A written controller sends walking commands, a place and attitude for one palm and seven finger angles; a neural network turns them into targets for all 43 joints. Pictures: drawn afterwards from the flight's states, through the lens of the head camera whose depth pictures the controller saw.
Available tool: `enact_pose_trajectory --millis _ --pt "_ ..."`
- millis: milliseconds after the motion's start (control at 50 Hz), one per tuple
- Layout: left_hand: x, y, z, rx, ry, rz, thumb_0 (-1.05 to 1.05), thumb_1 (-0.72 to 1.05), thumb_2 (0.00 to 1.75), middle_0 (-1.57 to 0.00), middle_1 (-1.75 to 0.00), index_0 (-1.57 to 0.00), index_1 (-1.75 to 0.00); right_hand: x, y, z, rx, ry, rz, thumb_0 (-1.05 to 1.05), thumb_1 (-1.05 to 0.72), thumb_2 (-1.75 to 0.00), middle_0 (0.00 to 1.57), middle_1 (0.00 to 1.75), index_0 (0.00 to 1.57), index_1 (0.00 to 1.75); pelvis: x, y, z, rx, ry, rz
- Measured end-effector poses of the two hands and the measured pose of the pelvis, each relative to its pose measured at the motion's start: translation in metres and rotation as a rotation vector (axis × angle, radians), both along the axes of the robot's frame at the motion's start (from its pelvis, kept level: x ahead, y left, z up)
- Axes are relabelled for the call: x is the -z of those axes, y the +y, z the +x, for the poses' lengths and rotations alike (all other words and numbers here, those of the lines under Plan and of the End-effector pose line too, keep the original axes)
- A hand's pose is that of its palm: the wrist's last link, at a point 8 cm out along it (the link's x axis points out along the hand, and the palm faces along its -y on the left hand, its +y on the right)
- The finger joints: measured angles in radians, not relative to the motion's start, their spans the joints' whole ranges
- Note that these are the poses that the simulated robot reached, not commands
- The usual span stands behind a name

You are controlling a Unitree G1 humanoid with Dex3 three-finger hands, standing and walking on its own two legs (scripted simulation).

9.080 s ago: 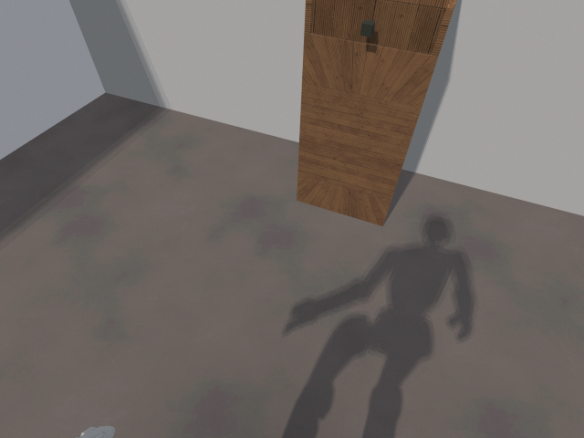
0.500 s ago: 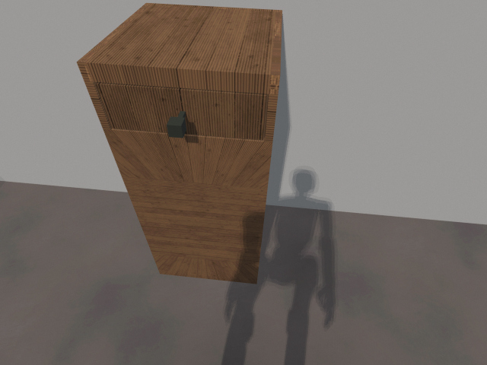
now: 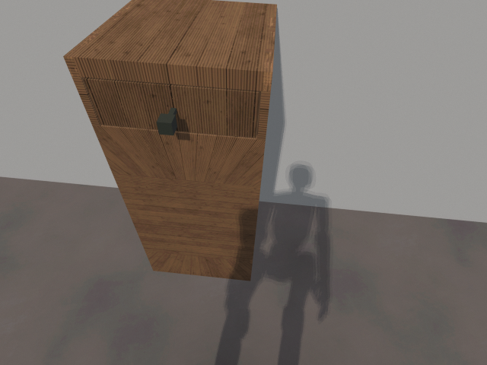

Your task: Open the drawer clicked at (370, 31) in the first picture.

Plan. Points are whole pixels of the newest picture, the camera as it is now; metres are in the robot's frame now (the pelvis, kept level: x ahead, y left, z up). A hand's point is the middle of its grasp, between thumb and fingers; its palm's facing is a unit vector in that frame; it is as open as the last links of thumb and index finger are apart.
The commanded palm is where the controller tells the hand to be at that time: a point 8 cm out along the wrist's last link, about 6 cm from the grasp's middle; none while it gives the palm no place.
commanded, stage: come to a stop and stand still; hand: left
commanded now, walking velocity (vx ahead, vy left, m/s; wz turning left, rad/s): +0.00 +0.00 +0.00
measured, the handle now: (169, 119) +0.59 +0.21 +0.09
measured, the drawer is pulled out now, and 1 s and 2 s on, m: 0.00 0.00 0.00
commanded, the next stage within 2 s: look again from close up in 0.18 s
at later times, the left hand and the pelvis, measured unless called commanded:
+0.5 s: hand out of the picture -0.02 +0.14 -0.18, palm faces +0.07 -0.99 -0.12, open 7.4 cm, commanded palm none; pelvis +0.01 +0.00 +0.00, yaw +0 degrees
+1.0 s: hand out of the picture -0.02 +0.14 -0.18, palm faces +0.09 -0.99 -0.12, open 7.4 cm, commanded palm none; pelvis +0.01 +0.00 +0.00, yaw +1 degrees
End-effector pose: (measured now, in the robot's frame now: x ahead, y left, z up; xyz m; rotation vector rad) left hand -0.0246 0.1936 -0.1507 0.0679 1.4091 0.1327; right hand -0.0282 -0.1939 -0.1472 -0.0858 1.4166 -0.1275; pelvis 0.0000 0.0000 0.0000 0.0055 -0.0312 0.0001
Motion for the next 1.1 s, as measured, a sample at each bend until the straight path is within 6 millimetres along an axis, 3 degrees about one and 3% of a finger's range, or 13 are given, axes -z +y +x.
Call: enact_pose_trajectory --millis 280,920,1100 --pt "-0.002 0.001 0.004 -0.008 -0.005 0.005 0.01 0.91 0.90 -0.19 -0.30 -0.20 -0.30 -0.002 -0.004 0.009 -0.009 -0.002 -0.004 0.00 -0.91 -0.90 0.19 0.30 0.19 0.30 -0.002 -0.002 0.004 -0.004 -0.001 -0.002" --pt "-0.002 -0.002 -0.005 -0.025 0.020 -0.006 0.01 0.91 0.90 -0.19 -0.30 -0.20 -0.30 -0.003 -0.002 0.008 -0.016 0.014 -0.004 0.00 -0.91 -0.90 0.19 0.30 0.19 0.30 -0.002 -0.002 0.008 -0.009 0.001 -0.002" --pt "0.008 0.008 -0.008 -0.086 0.035 -0.016 0.01 0.90 0.90 -0.20 -0.30 -0.20 -0.30 -0.003 -0.004 0.009 -0.033 0.056 -0.035 0.00 -0.91 -0.90 0.19 0.30 0.19 0.30 0.005 0.007 0.022 -0.030 0.016 -0.025"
